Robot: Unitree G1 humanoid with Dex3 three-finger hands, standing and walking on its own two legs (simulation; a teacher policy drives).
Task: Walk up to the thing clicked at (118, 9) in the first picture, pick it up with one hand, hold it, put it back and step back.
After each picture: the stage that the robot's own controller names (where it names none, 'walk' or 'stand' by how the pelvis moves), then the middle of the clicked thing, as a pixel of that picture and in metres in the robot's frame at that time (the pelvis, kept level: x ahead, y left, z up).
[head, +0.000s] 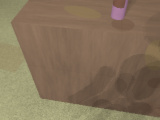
stand; out of the picture +0.78 -0.17 +0.14
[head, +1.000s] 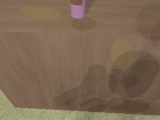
walk; out of the picture +0.72 +0.05 +0.18
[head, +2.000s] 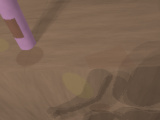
stand; (15, 20) +0.56 +0.26 +0.16
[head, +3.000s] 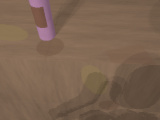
stand; (41, 9) +0.59 +0.18 +0.17
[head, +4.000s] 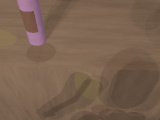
stand; (31, 13) +0.55 +0.21 +0.16
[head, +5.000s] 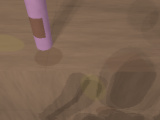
stand; (39, 20) +0.56 +0.18 +0.14
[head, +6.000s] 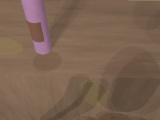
stand; (38, 23) +0.54 +0.18 +0.14
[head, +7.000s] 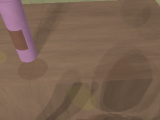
stand; (19, 31) +0.51 +0.22 +0.14
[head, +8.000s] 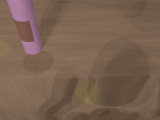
stand; (26, 22) +0.50 +0.23 +0.14
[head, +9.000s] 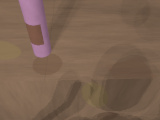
stand; (36, 26) +0.52 +0.17 +0.14
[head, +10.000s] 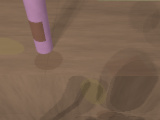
rise first; (39, 23) +0.55 +0.17 +0.14
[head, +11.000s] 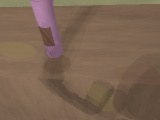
rise first; (48, 28) +0.53 +0.18 +0.14
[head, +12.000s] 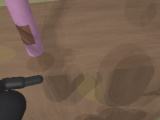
rise; (26, 26) +0.55 +0.19 +0.15
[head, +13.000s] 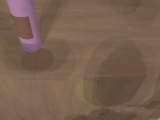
go down; (24, 17) +0.52 +0.16 +0.15
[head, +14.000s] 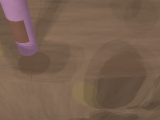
go down; (20, 21) +0.51 +0.17 +0.16
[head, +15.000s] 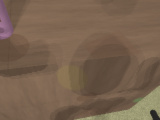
close in; out of the picture +0.53 +0.19 +0.19
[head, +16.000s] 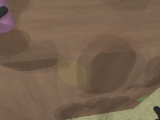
go down; out of the picture +0.56 +0.21 +0.20
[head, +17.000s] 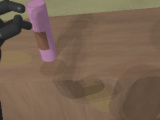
lift; (43, 33) +0.55 +0.18 +0.17
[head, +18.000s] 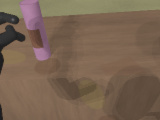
hold; (37, 32) +0.57 +0.19 +0.16
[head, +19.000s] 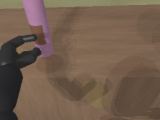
hold; (39, 27) +0.55 +0.18 +0.15
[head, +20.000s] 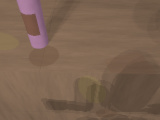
stand; (32, 15) +0.54 +0.18 +0.17
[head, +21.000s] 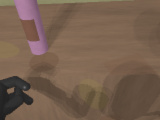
hold; (32, 22) +0.53 +0.18 +0.20
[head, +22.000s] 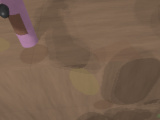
crouch; (18, 16) +0.58 +0.21 +0.18
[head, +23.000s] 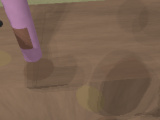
lower; (24, 29) +0.51 +0.19 +0.17
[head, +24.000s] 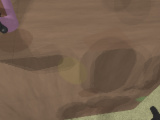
lower; out of the picture +0.58 +0.20 +0.19
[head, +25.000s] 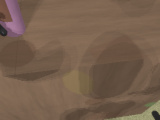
lower; out of the picture +0.55 +0.18 +0.19
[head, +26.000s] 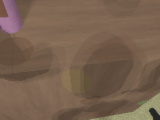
lower; out of the picture +0.55 +0.19 +0.20
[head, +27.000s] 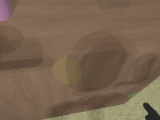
open; out of the picture +0.58 +0.19 +0.20
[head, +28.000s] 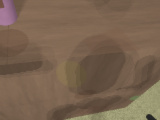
rise; out of the picture +0.58 +0.17 +0.20
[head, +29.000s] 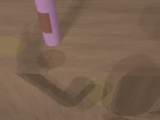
sink last; (48, 15) +0.57 +0.17 +0.17
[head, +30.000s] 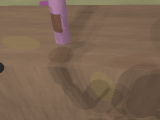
sink last; (59, 16) +0.63 +0.16 +0.16
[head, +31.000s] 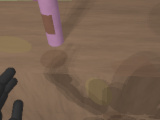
stand; (51, 17) +0.58 +0.17 +0.15
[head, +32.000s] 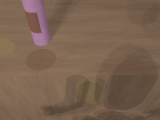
stand; (36, 14) +0.56 +0.18 +0.15
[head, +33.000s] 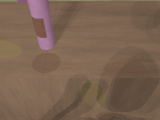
stand; (42, 20) +0.57 +0.17 +0.14
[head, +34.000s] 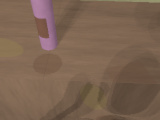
stand; (45, 19) +0.56 +0.16 +0.14
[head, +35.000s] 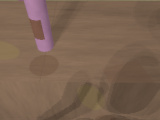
stand; (39, 21) +0.55 +0.17 +0.14
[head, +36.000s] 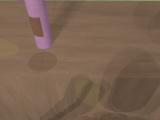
stand; (39, 19) +0.58 +0.18 +0.14
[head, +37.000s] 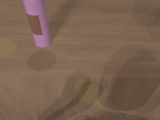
walk; (37, 16) +0.57 +0.18 +0.14
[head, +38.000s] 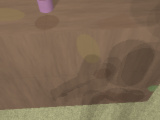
walk; out of the picture +0.77 +0.20 +0.16
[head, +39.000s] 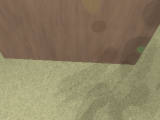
walk; out of the picture +1.11 +0.17 +0.17
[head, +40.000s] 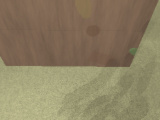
stand; out of the picture +1.20 +0.19 +0.16
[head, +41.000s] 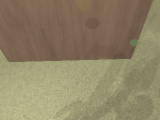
walk; out of the picture +1.19 +0.39 +0.16
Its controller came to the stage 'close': yes
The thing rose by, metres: 0.00
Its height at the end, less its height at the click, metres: +0.00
